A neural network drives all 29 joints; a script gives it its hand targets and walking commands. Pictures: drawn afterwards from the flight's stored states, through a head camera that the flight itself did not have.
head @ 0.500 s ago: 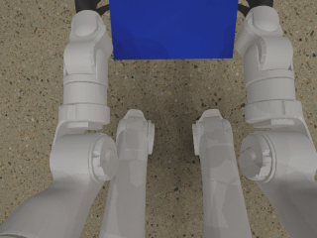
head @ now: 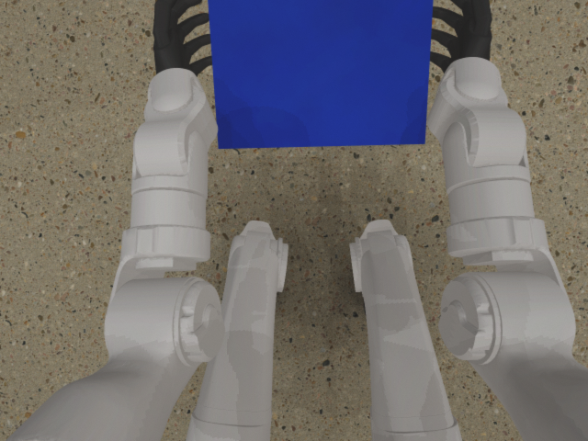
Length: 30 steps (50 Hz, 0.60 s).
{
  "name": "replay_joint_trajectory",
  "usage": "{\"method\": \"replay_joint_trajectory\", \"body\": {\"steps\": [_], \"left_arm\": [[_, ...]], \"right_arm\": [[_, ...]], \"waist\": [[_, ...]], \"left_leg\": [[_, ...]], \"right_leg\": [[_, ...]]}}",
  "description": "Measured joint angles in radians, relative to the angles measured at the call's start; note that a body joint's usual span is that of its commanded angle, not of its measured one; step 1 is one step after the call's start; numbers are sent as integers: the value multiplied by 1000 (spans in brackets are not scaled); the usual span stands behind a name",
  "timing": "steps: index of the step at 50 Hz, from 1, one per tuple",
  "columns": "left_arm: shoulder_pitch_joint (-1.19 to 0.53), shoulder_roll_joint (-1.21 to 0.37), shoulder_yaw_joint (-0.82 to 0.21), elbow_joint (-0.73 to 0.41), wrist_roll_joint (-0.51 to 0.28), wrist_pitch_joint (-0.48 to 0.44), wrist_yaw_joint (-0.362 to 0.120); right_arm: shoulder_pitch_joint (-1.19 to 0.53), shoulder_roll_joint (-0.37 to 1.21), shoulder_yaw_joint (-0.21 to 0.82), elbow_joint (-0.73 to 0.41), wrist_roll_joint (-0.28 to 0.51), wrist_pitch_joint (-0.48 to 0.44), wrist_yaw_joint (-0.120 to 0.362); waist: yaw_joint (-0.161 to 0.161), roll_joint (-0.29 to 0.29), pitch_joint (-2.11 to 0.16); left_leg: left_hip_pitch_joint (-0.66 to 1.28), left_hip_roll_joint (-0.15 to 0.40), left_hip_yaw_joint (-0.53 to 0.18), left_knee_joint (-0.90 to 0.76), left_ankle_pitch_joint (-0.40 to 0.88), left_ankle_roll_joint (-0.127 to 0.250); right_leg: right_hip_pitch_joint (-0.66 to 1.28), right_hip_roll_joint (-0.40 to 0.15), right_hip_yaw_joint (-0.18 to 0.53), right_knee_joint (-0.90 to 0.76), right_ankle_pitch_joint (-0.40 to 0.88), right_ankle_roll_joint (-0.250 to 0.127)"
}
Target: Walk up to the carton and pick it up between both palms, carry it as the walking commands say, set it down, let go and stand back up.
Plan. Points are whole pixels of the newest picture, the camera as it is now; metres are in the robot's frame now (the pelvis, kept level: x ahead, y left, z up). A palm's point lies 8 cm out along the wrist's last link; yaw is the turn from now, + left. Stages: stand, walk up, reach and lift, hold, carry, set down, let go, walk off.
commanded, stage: reach and lift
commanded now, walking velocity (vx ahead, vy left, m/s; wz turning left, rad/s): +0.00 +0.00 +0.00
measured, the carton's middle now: (317, 85) +0.52 +0.01 -0.17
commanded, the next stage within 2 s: none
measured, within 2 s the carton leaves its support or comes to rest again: neither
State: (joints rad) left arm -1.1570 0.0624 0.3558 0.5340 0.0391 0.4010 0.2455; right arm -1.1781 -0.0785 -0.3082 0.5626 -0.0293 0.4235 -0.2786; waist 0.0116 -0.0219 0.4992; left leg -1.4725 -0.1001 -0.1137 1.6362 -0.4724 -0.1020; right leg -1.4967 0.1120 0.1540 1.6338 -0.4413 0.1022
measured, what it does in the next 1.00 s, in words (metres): rises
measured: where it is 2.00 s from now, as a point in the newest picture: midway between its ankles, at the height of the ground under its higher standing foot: (313, 297)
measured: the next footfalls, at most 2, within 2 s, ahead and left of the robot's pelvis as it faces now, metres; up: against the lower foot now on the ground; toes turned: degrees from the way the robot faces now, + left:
none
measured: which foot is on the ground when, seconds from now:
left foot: down 0.00-1.00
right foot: down 0.00-1.00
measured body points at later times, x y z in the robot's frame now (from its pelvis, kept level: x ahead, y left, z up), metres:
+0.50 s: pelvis +0.04 +0.00 +0.05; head +0.21 +0.00 +0.47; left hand +0.50 +0.16 +0.03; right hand +0.50 -0.15 +0.03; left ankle +0.15 +0.15 -0.51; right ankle +0.16 -0.14 -0.51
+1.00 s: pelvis +0.12 +0.00 +0.16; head +0.26 -0.01 +0.59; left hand +0.49 +0.15 +0.10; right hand +0.48 -0.15 +0.10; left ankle +0.15 +0.15 -0.51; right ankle +0.16 -0.14 -0.51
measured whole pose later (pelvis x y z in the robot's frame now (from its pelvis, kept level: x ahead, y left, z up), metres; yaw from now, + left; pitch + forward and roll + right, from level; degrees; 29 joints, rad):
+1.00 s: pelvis +0.12 +0.00 +0.16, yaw +0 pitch +29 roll +1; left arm -0.50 -0.14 0.36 0.58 0.19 0.27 0.15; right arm -0.49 0.16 -0.35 0.56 -0.19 0.30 -0.21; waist 0.02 -0.02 -0.21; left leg -1.06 -0.05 -0.14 0.88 -0.34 -0.06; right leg -1.09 0.06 0.16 0.90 -0.32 0.05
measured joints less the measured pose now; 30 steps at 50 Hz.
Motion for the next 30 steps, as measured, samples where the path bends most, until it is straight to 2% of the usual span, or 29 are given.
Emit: {"method": "replay_joint_trajectory", "body": {"steps": [5, 17, 24, 27, 30], "left_arm": [[41, -14, -10, -26, -3, 1, 10], [127, -36, -35, 34, 0, 16, 27], [227, -64, 1, 210, 66, 17, -3], [258, -84, 49, 286, 123, 8, -22], [301, -103, 82, 315, 169, -14, -42]], "right_arm": [[30, 6, 2, -10, -3, -2, 9], [115, 22, -1, 60, -28, 6, 26], [228, 70, -37, 223, -81, 1, 24], [273, 97, -81, 288, -137, -12, 33], [327, 125, -107, 295, -170, -24, 36]], "waist": [[1, 5, -11], [-7, 9, -176], [-9, 3, -565], [-9, 1, -664], [-4, 0, -703]], "left_leg": [[44, -2, -4, -37, 8, 3], [80, -2, -6, -125, 34, 12], [2, 3, -5, -195, 29, 15], [46, 3, -8, -250, 24, 17], [123, 7, -12, -325, 28, 22]], "right_leg": [[47, -5, -1, -39, 6, -1], [87, -11, 4, -130, 28, -3], [5, -16, 8, -192, 22, -14], [48, -24, 5, -242, 12, -21], [122, -31, 4, -312, 15, -28]]}}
